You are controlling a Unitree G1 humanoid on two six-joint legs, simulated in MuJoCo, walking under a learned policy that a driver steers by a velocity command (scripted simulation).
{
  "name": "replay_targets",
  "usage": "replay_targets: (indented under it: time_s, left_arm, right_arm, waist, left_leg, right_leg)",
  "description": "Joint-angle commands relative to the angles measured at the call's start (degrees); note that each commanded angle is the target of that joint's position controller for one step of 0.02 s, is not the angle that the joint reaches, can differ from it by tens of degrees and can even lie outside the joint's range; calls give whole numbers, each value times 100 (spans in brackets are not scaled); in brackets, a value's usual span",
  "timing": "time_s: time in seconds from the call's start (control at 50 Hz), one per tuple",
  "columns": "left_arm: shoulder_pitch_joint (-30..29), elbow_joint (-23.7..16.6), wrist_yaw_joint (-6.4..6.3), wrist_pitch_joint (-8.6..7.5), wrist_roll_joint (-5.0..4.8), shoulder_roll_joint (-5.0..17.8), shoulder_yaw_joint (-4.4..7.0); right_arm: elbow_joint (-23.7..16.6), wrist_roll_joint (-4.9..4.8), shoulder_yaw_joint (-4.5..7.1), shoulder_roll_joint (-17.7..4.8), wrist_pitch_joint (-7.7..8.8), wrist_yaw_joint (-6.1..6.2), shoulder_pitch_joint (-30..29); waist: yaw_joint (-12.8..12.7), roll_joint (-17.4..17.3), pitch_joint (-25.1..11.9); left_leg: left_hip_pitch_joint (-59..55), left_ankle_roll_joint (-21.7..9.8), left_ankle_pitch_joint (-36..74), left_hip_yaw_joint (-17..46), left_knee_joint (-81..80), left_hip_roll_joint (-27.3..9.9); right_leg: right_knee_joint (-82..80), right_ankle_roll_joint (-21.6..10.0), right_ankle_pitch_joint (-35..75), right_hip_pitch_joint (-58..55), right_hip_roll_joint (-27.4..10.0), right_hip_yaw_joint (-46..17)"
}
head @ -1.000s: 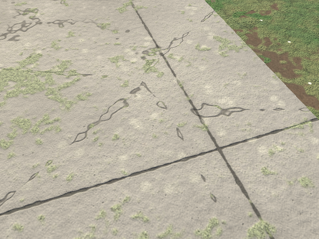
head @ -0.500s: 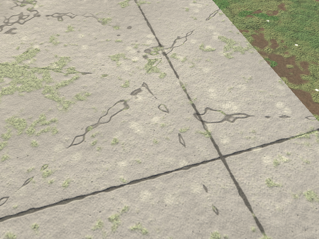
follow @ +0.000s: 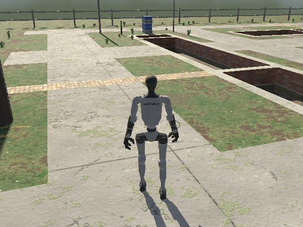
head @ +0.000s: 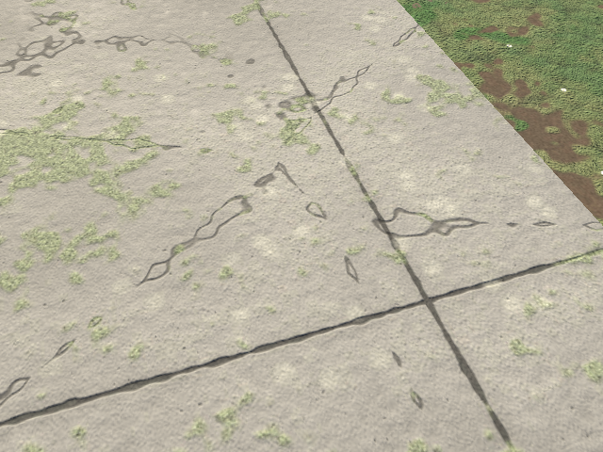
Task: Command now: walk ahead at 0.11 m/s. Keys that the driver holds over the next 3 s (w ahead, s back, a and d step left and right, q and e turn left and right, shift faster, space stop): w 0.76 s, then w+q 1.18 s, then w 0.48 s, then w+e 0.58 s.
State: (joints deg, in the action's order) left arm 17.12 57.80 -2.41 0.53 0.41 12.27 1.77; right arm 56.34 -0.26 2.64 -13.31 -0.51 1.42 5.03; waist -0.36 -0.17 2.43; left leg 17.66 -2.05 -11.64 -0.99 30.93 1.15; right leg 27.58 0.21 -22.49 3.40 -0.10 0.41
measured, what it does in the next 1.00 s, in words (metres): walks ahead: right foot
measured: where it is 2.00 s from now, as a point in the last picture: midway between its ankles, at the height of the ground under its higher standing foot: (260, 289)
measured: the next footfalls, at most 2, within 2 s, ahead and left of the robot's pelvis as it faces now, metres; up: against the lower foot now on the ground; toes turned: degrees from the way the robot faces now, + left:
right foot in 0.74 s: +0.46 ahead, -0.12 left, +0.00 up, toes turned -2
left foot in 1.32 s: +0.72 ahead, +0.15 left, +0.00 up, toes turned +19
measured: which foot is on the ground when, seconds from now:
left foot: down 0.00-0.76, up 0.78-1.00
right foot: down 0.00-0.24, up 0.26-0.72, down 0.74-1.00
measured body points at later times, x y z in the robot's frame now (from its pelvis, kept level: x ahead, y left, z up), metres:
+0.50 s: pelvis +0.13 +0.04 +0.02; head +0.14 +0.04 +0.47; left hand +0.27 +0.30 -0.11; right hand +0.10 -0.21 -0.13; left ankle +0.07 +0.11 -0.73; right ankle +0.22 -0.14 -0.66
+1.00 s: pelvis +0.40 -0.04 +0.01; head +0.42 -0.04 +0.46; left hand +0.43 +0.23 -0.12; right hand +0.51 -0.31 -0.12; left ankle +0.45 +0.14 -0.65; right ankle +0.42 -0.12 -0.73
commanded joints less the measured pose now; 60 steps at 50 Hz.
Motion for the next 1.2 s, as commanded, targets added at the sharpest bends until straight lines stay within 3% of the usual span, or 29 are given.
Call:
replay_targets:
  time_s: [0.02,0.06,0.1,0.12,0.16,0.2,0.22,0.24,0.26,0.28,0.3,0.34,0.38,0.5,0.64,0.7,0.72,0.74,0.76,0.78,0.8,0.82,0.84,0.86,0.88,0.92,0.98,1.1,1.2]
  left_arm:
    - [324,-106,-41,-72,-54,679,126]
    - [565,-125,-58,-166,-95,737,135]
    - [851,-18,-44,-313,-156,1099,245]
    - [653,-34,-39,-378,-157,1198,284]
    - [537,-71,9,-460,-172,992,253]
    - [284,-145,84,-437,-196,974,242]
    - [170,-215,102,-447,-157,1000,242]
    - [11,-386,104,-477,-169,754,173]
    - [34,-579,73,-582,-137,454,87]
    - [-102,-635,100,-660,-282,660,161]
    - [-134,-631,147,-704,-370,718,182]
    - [-217,-603,160,-716,-282,725,249]
    - [-167,-578,196,-634,-213,680,298]
    - [-1384,-1059,221,-533,-141,432,216]
    - [-2434,-1439,434,-618,-208,480,125]
    - [-2092,-1430,497,-651,-209,777,230]
    - [-1505,-1280,480,-648,-205,961,332]
    - [-466,-949,437,-626,-215,1196,474]
    - [607,-717,367,-597,-141,1613,582]
    - [789,-625,419,-600,-52,1821,578]
    - [562,-670,431,-634,-87,1234,427]
    - [17,-750,410,-670,-94,1017,350]
    - [-463,-831,413,-710,-75,870,292]
    - [-730,-836,432,-755,-28,724,258]
    - [-867,-803,442,-787,28,582,214]
    - [-799,-673,433,-820,36,573,219]
    - [-632,-550,326,-837,70,804,275]
    - [-327,-514,144,-753,39,1007,294]
    - [241,-365,112,-543,-60,1142,353]
  right_arm:
    - [-147,-51,163,-705,33,37,-108]
    - [-231,-63,157,-666,147,3,-352]
    - [-378,-132,120,-450,354,-98,-722]
    - [-422,-141,125,-470,440,-147,-755]
    - [-410,-172,141,-522,561,-230,-581]
    - [-108,-197,195,-500,598,-278,176]
    - [160,-170,324,-727,582,-275,876]
    - [342,-139,483,-1214,593,-256,1703]
    - [440,-134,499,-1506,609,-295,2369]
    - [389,-60,303,-1045,678,-303,1915]
    - [229,-41,202,-786,721,-306,1424]
    - [97,-8,98,-595,745,-333,1030]
    - [141,33,37,-516,694,-299,1165]
    - [193,46,50,-882,595,-99,1556]
    - [339,-65,94,-913,508,-66,2074]
    - [278,-55,171,-1098,449,-60,1899]
    - [245,-33,187,-1145,411,-63,1797]
    - [194,1,143,-1041,369,-63,1741]
    - [50,106,37,-815,368,-66,1854]
    - [47,8,-193,75,497,-130,2612]
    - [60,-184,-45,-611,641,-153,2113]
    - [-143,-335,52,-907,715,-155,1577]
    - [-189,-319,68,-925,729,-103,1335]
    - [-186,-228,119,-873,686,-60,1267]
    - [-134,-200,140,-762,587,-58,1450]
    - [-109,-209,132,-497,424,-65,1603]
    - [-355,-169,174,-530,300,-41,1140]
    - [-765,-80,143,-430,390,-218,158]
    - [-1305,-92,47,-313,396,-418,-690]
  waist:
    - [18,114,92]
    - [-146,176,493]
    - [-281,882,841]
    - [-207,1085,1052]
    - [-58,908,1001]
    - [329,740,648]
    - [601,604,212]
    - [889,-424,-165]
    - [989,-1581,-721]
    - [687,-936,-405]
    - [465,-625,21]
    - [226,-234,234]
    - [138,-380,143]
    - [327,-258,406]
    - [490,-321,605]
    - [114,-499,199]
    - [-233,-596,-214]
    - [-714,-563,-823]
    - [-969,112,-1674]
    - [-440,1628,-2466]
    - [-673,1005,-2009]
    - [-539,835,-1110]
    - [-331,348,-716]
    - [-151,271,-464]
    - [51,394,-407]
    - [169,451,-274]
    - [161,344,55]
    - [-125,183,241]
    - [-423,109,443]
  left_leg:
    - [-477,-266,-2000,346,-394,-164]
    - [234,-235,-2493,323,-201,-93]
    - [1056,-52,-1252,-245,822,111]
    - [1351,-107,-950,-116,1190,-117]
    - [1493,-235,-1260,-78,934,-277]
    - [-174,-284,-770,-419,-101,23]
    - [-1357,-313,-344,-324,-120,161]
    - [-2397,-803,-945,1367,-842,-730]
    - [-3242,-1567,-1309,3900,-1920,-2034]
    - [-2873,-1601,-1463,4167,-2053,-2309]
    - [-2417,-1417,-1214,3402,-2045,-2141]
    - [-1907,-1051,-553,2225,-2206,-1686]
    - [-1687,-891,212,1486,-2323,-1338]
    - [-1466,-963,1097,825,-2607,-1245]
    - [-2025,-867,1458,485,-2420,-1493]
    - [-2429,-710,3175,392,-1701,-1622]
    - [-2409,-625,4192,272,-962,-1521]
    - [-1971,-454,4442,72,237,-1229]
    - [-559,-279,2605,-112,2131,-872]
    - [1479,21,-1895,248,4015,292]
    - [2040,-107,-2078,1002,4682,54]
    - [2365,-207,-1572,864,4746,-234]
    - [2092,-211,-986,753,4472,-571]
    - [1813,-187,-634,742,4129,-760]
    - [1443,-183,-421,806,3936,-910]
    - [1248,-134,-341,773,3720,-977]
    - [1888,-11,249,878,3225,-997]
    - [2201,84,1692,448,1446,-850]
    - [2647,-84,1211,16,673,-755]
  right_leg:
    - [-650,-373,-1195,1280,-211,-279]
    - [-943,-682,-2003,1297,-518,-764]
    - [-1781,-1162,-2282,779,-1448,-1982]
    - [-1888,-1329,-1813,688,-1857,-2371]
    - [-1604,-1233,-510,248,-1838,-2072]
    - [-1048,-888,471,790,-1311,-1244]
    - [-351,-725,1587,1239,-969,-863]
    - [1490,-301,2092,2209,-259,-77]
    - [3468,-18,-463,3297,325,-96]
    - [4391,-166,-800,3815,96,-755]
    - [4578,-345,-338,3964,-213,-787]
    - [4055,-466,606,3822,-657,-601]
    - [3654,-379,999,3447,-774,-408]
    - [1819,69,1990,3765,-729,-111]
    - [403,-153,2460,3451,-456,-1]
    - [213,-430,1974,2644,-187,135]
    - [205,-571,1871,1831,12,278]
    - [180,-746,1887,478,115,338]
    - [352,-1118,1609,-1392,-1013,-997]
    - [-640,-2029,90,-2850,-2336,-4020]
    - [-1166,-1777,-443,-2419,-2201,-4235]
    - [-1273,-1492,-82,-1580,-2068,-3223]
    - [-1444,-1333,589,-702,-1869,-2434]
    - [-1611,-1205,1072,-59,-1661,-1859]
    - [-1782,-1093,1296,324,-1474,-1379]
    - [-2036,-1117,1556,726,-1380,-863]
    - [-2278,-1160,1793,781,-1386,-347]
    - [-2342,-967,2293,260,-1290,577]
    - [-1865,-924,3011,-906,-1616,920]
Over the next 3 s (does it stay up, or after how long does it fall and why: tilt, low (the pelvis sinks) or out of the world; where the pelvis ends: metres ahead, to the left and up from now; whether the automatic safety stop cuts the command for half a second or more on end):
stays up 1.36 0.48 0.00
